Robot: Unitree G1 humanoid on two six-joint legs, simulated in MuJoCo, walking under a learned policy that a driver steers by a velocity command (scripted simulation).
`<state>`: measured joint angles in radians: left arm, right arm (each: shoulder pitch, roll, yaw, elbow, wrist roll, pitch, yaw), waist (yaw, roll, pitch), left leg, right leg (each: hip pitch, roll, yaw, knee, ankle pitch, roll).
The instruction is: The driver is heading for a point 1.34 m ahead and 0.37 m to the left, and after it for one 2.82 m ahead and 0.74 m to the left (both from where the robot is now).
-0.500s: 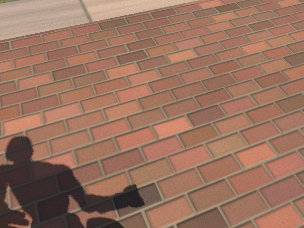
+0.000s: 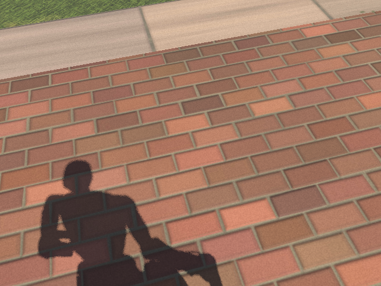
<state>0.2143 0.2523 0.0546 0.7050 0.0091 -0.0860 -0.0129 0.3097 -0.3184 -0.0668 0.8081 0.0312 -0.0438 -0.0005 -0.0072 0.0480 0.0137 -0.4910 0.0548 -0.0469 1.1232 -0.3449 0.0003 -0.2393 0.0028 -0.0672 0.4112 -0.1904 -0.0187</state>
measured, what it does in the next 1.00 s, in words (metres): walks ahead, turning left: left foot, then right foot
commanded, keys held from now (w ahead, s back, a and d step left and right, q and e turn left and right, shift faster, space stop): w+q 0.46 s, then w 0.54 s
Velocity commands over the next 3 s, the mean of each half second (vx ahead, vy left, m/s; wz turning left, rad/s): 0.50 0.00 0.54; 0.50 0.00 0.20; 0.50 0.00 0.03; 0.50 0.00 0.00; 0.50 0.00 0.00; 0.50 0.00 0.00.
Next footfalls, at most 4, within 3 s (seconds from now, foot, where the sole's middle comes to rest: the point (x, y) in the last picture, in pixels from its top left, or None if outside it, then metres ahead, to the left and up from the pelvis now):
0.34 left None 0.31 0.18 -0.78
0.86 right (186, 241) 0.66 0.07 -0.78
1.38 left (104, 201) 0.84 0.41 -0.78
1.90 right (140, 135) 1.20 0.29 -0.78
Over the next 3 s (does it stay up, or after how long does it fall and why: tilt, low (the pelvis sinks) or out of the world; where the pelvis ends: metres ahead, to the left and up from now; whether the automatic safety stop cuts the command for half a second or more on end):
stays up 1.58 0.55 -0.02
